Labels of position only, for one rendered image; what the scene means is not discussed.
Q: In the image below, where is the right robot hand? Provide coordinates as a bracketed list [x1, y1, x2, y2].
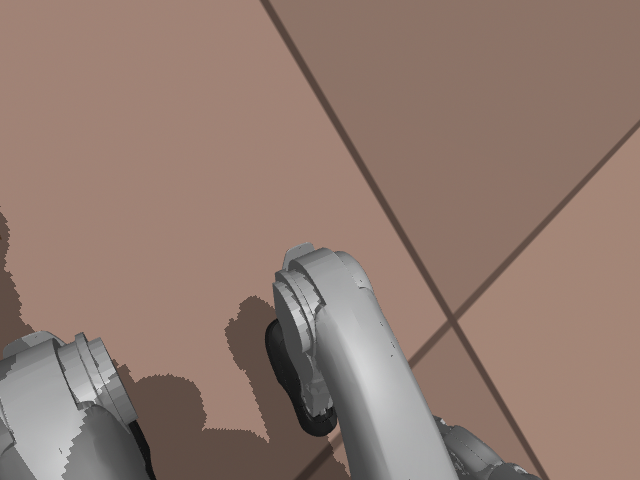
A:
[433, 415, 505, 480]

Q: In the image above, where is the right robot foot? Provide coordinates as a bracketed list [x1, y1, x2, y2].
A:
[265, 318, 337, 437]

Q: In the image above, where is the left robot foot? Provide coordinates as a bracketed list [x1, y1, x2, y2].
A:
[128, 420, 157, 480]

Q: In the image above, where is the right robot arm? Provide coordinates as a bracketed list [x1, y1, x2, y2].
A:
[488, 463, 542, 480]

